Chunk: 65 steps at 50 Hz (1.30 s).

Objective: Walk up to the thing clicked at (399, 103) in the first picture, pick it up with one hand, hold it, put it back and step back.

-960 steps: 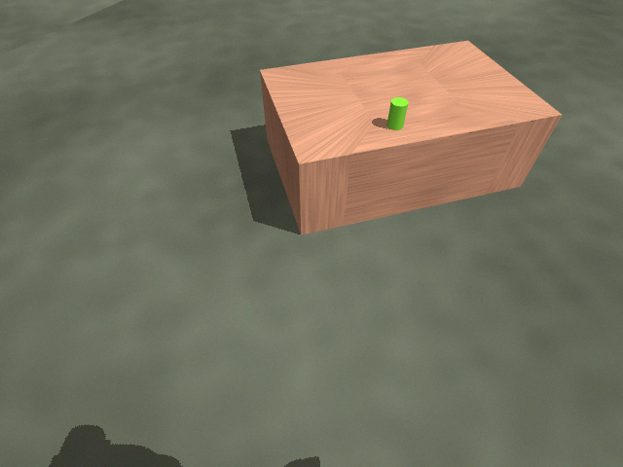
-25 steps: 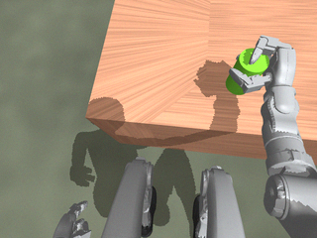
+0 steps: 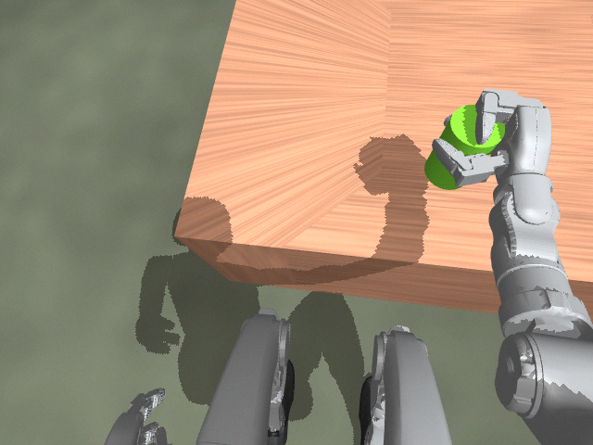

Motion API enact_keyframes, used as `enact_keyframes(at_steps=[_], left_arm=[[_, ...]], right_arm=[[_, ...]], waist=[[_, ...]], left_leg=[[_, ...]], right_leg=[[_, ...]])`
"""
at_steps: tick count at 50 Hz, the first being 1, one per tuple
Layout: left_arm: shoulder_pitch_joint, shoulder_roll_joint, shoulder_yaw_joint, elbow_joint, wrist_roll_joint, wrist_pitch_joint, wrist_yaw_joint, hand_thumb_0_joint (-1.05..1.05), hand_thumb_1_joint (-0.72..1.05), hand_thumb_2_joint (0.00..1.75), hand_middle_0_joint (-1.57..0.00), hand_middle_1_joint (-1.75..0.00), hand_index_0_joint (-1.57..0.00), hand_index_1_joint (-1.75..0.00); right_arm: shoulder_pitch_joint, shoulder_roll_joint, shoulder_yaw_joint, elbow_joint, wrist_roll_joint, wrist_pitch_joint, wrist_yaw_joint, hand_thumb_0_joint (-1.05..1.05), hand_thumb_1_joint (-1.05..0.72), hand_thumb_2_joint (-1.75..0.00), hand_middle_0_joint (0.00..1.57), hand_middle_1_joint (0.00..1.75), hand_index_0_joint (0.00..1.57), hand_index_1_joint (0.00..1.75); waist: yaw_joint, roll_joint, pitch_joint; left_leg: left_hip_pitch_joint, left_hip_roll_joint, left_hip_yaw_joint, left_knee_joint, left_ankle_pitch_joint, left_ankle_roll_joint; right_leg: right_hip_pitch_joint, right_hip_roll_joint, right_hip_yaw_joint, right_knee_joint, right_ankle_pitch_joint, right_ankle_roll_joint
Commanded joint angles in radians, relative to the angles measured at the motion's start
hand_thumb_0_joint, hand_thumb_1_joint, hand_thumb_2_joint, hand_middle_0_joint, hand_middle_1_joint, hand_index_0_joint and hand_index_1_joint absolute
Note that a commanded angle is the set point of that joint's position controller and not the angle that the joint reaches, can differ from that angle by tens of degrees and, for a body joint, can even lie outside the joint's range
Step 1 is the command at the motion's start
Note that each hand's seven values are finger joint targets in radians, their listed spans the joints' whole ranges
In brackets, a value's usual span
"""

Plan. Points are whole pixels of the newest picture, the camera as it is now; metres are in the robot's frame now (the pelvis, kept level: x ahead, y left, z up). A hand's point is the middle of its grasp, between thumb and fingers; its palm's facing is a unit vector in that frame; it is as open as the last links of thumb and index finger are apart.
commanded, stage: settle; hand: right
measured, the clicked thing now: (460, 150) +0.50 -0.15 -0.01
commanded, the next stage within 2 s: lift in 0.12 s
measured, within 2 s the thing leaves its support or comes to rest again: neither
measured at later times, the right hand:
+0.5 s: hand (478, 130) +0.48 -0.15 +0.06, palm faces +0.03 +1.00 -0.03, open 5.6 cm
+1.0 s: hand (538, 124) +0.42 -0.15 +0.16, palm faces +0.04 +1.00 -0.02, open 5.4 cm
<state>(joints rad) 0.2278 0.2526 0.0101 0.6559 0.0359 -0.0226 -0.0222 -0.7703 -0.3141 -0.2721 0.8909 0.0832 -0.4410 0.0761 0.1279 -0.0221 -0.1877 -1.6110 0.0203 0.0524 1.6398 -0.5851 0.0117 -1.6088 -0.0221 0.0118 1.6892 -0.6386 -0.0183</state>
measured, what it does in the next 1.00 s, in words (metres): rises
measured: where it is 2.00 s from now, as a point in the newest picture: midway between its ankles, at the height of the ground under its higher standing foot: (323, 430)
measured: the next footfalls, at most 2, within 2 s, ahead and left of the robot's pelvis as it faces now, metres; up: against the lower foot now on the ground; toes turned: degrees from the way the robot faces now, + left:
none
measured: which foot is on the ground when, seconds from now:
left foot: down 0.00-1.00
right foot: down 0.00-1.00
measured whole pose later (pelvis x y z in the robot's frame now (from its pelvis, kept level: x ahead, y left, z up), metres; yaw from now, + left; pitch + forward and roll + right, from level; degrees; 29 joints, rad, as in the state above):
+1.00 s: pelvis +0.03 +0.01 +0.11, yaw -1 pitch +19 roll +1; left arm 0.22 0.25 0.02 0.66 -0.01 -0.06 0.01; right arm -0.37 -0.23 -0.15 0.57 0.15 -0.38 0.07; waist 0.05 -0.01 -0.14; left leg -1.05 0.00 0.05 1.20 -0.49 0.02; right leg -1.04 -0.03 0.01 1.24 -0.53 0.00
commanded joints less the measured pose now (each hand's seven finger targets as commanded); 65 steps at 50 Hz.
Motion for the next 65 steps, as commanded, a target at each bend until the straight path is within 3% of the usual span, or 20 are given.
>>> enact_keyframes(at_steps=[1, 7, 11, 12, 14, 23, 27, 37, 38, 46, 51, 52, 53, 54, 55, 57, 58, 59, 63, 65], left_arm=[[0.127, 0.186, 0.070, -0.053, -0.003, -0.025, 0.019, 0.00, 0.87, 0.92, -0.19, -0.28, -0.17, -0.30], [0.143, 0.179, 0.068, -0.054, 0.003, -0.024, 0.015, 0.00, 0.86, 0.92, -0.19, -0.28, -0.17, -0.30], [0.131, 0.181, 0.069, -0.061, -0.001, -0.025, 0.013, 0.00, 0.88, 0.92, -0.19, -0.29, -0.17, -0.30], [0.134, 0.185, 0.071, -0.054, -0.002, -0.025, 0.012, 0.00, 0.88, 0.92, -0.20, -0.29, -0.19, -0.30], [0.132, 0.191, 0.076, -0.050, -0.001, -0.025, 0.013, 0.00, 0.88, 0.92, -0.19, -0.29, -0.18, -0.30], [0.118, 0.177, 0.076, -0.074, -0.013, -0.027, 0.020, 0.00, 0.88, 0.92, -0.19, -0.29, -0.18, -0.30], [0.107, 0.170, 0.076, -0.074, -0.023, -0.033, 0.025, 0.00, 0.88, 0.92, -0.19, -0.29, -0.18, -0.29], [0.071, 0.157, 0.075, -0.086, -0.043, -0.051, 0.037, 0.00, 0.87, 0.93, -0.19, -0.28, -0.17, -0.30], [0.075, 0.155, 0.077, -0.076, -0.043, -0.052, 0.041, 0.00, 0.87, 0.92, -0.19, -0.28, -0.17, -0.30], [0.057, 0.150, 0.070, -0.083, -0.046, -0.068, 0.047, 0.00, 0.86, 0.93, -0.19, -0.28, -0.17, -0.30], [0.048, 0.155, 0.072, -0.080, -0.043, -0.071, 0.048, 0.00, 0.86, 0.92, -0.18, -0.28, -0.17, -0.30], [0.038, 0.150, 0.070, -0.087, -0.045, -0.073, 0.047, 0.00, 0.86, 0.93, -0.18, -0.28, -0.17, -0.29], [0.029, 0.156, 0.072, -0.086, -0.046, -0.076, 0.049, 0.00, 0.87, 0.92, -0.18, -0.28, -0.17, -0.29], [0.024, 0.150, 0.067, -0.090, -0.045, -0.079, 0.050, 0.00, 0.87, 0.92, -0.18, -0.28, -0.17, -0.29], [0.020, 0.148, 0.064, -0.090, -0.047, -0.081, 0.048, 0.00, 0.87, 0.92, -0.18, -0.28, -0.17, -0.29], [0.020, 0.155, 0.071, -0.089, -0.047, -0.086, 0.054, 0.00, 0.87, 0.92, -0.18, -0.28, -0.17, -0.29], [0.008, 0.150, 0.064, -0.090, -0.046, -0.090, 0.054, 0.00, 0.87, 0.92, -0.18, -0.28, -0.17, -0.29], [0.017, 0.149, 0.065, -0.086, -0.045, -0.089, 0.057, 0.00, 0.87, 0.92, -0.18, -0.28, -0.17, -0.29], [0.026, 0.145, 0.065, -0.073, -0.045, -0.093, 0.060, 0.00, 0.86, 0.92, -0.18, -0.28, -0.17, -0.30], [0.027, 0.143, 0.063, -0.072, -0.047, -0.094, 0.062, 0.00, 0.87, 0.92, -0.18, -0.28, -0.17, -0.30]], right_arm=[[-0.369, -0.167, -0.031, -0.209, 0.011, -0.076, 0.003, 0.00, -0.46, -1.50, 1.40, 1.59, 1.44, 1.59], [-0.358, -0.163, -0.021, -0.220, 0.010, -0.079, 0.019, 0.00, -0.45, -1.49, 1.40, 1.57, 1.44, 1.57], [-0.388, -0.149, -0.018, -0.264, 0.018, -0.081, 0.024, 0.00, -0.50, -1.50, 1.41, 1.58, 1.45, 1.58], [-0.380, -0.150, -0.019, -0.241, 0.018, -0.080, 0.024, 0.00, -0.42, -1.42, 1.42, 1.54, 1.45, 1.54], [-0.339, -0.160, -0.039, -0.229, 0.019, -0.080, 0.022, 0.00, -0.45, -1.41, 1.42, 1.52, 1.45, 1.52], [-0.265, -0.143, -0.017, -0.350, 0.027, -0.066, 0.005, 0.00, -0.43, -1.40, 1.42, 1.52, 1.45, 1.52], [-0.191, -0.100, 0.019, -0.382, 0.043, -0.050, 0.006, 0.00, -0.46, -1.40, 1.42, 1.52, 1.45, 1.52], [0.022, -0.077, 0.038, -0.523, 0.063, -0.024, -0.013, 0.00, -0.49, -1.38, 1.43, 1.50, 1.45, 1.50], [-0.010, -0.075, 0.050, -0.529, 0.061, -0.022, -0.013, 0.00, -0.51, -1.39, 1.43, 1.51, 1.45, 1.51], [0.100, -0.025, 0.098, -0.531, 0.072, -0.004, -0.005, 0.00, -0.48, -1.36, 1.41, 1.49, 1.43, 1.49], [0.129, -0.033, 0.093, -0.542, 0.082, -0.002, 0.015, 0.00, -0.50, -1.36, 1.41, 1.48, 1.43, 1.48], [0.153, -0.043, 0.085, -0.552, 0.085, -0.005, 0.018, 0.00, -0.52, -1.36, 1.42, 1.48, 1.44, 1.48], [0.164, -0.022, 0.099, -0.530, 0.089, -0.001, 0.022, 0.00, -0.52, -1.36, 1.42, 1.48, 1.43, 1.48], [0.120, -0.047, 0.084, -0.618, 0.095, -0.015, 0.020, 0.00, -0.52, -1.37, 1.42, 1.49, 1.44, 1.49], [0.145, -0.037, 0.089, -0.591, 0.095, -0.014, 0.021, 0.00, -0.52, -1.36, 1.42, 1.48, 1.43, 1.48], [0.170, -0.017, 0.103, -0.573, 0.098, -0.015, 0.024, 0.00, -0.54, -1.36, 1.41, 1.48, 1.43, 1.48], [0.183, -0.032, 0.093, -0.596, 0.100, -0.020, 0.026, 0.00, -0.52, -1.35, 1.41, 1.47, 1.42, 1.47], [0.158, -0.052, 0.086, -0.647, 0.101, -0.029, 0.022, 0.00, -0.50, -1.35, 1.40, 1.46, 1.41, 1.46], [0.223, -0.001, 0.121, -0.599, 0.105, -0.024, 0.025, 0.00, -0.49, -1.34, 1.39, 1.46, 1.41, 1.46], [0.225, -0.021, 0.100, -0.617, 0.108, -0.026, 0.024, 0.00, -0.50, -1.34, 1.39, 1.46, 1.41, 1.46]], waist=[[0.019, -0.056, -0.541], [0.012, -0.090, -0.602], [0.020, -0.071, -0.599], [0.018, -0.093, -0.597], [0.005, -0.080, -0.580], [-0.017, -0.051, -0.614], [-0.015, -0.008, -0.562], [-0.059, -0.010, -0.453], [-0.039, -0.009, -0.434], [-0.047, 0.003, -0.343], [-0.052, 0.001, -0.304], [-0.072, 0.006, -0.296], [-0.062, 0.020, -0.270], [-0.075, -0.027, -0.281], [-0.077, -0.027, -0.289], [-0.061, 0.018, -0.272], [-0.083, -0.009, -0.263], [-0.085, -0.026, -0.291], [-0.074, 0.003, -0.264], [-0.080, 0.019, -0.265]], left_leg=[[0.364, -0.021, -0.023, -0.216, 0.173, 0.034], [0.420, -0.023, -0.027, -0.216, 0.303, 0.035], [0.425, -0.025, -0.023, -0.240, 0.261, 0.033], [0.394, -0.026, -0.020, -0.232, 0.257, 0.037], [0.406, -0.027, -0.018, -0.242, 0.239, 0.036], [0.539, -0.028, -0.028, -0.320, 0.269, 0.031], [0.619, -0.027, -0.037, -0.383, 0.273, 0.022], [0.746, -0.029, -0.038, -0.500, 0.302, 0.021], [0.753, -0.030, -0.042, -0.519, 0.295, 0.018], [0.819, -0.031, -0.034, -0.595, 0.334, 0.019], [0.865, -0.032, -0.035, -0.652, 0.319, 0.017], [0.901, -0.029, -0.041, -0.668, 0.306, 0.015], [0.892, -0.029, -0.044, -0.686, 0.273, 0.014], [0.882, -0.030, -0.037, -0.683, 0.267, 0.017], [0.881, -0.033, -0.029, -0.686, 0.268, 0.020], [0.894, -0.036, -0.029, -0.709, 0.268, 0.014], [0.906, -0.034, -0.029, -0.713, 0.262, 0.015], [0.921, -0.034, -0.032, -0.715, 0.284, 0.017], [0.946, -0.037, -0.027, -0.736, 0.323, 0.016], [0.975, -0.036, -0.027, -0.750, 0.330, 0.013]], right_leg=[[0.355, 0.015, 0.053, -0.252, 0.143, -0.014], [0.428, 0.015, 0.036, -0.235, 0.306, -0.011], [0.438, 0.015, 0.041, -0.262, 0.258, -0.012], [0.466, 0.013, 0.050, -0.269, 0.269, -0.007], [0.451, 0.015, 0.049, -0.279, 0.248, -0.007], [0.517, 0.018, 0.032, -0.341, 0.256, -0.011], [0.513, 0.021, 0.017, -0.374, 0.235, -0.017], [0.645, 0.019, 0.011, -0.507, 0.276, -0.009], [0.654, 0.018, 0.010, -0.513, 0.260, -0.012], [0.772, 0.014, 0.017, -0.608, 0.311, -0.004], [0.809, 0.017, 0.014, -0.661, 0.296, -0.003], [0.801, 0.018, 0.008, -0.675, 0.283, -0.003], [0.801, 0.016, 0.010, -0.685, 0.248, -0.004], [0.840, 0.017, 0.014, -0.704, 0.248, 0.002], [0.865, 0.016, 0.022, -0.723, 0.252, 0.005], [0.871, 0.014, 0.021, -0.727, 0.244, 0.001], [0.880, 0.014, 0.019, -0.742, 0.242, 0.005], [0.905, 0.013, 0.018, -0.746, 0.266, 0.006], [0.937, 0.010, 0.022, -0.772, 0.309, 0.007], [0.940, 0.010, 0.021, -0.781, 0.315, 0.004]])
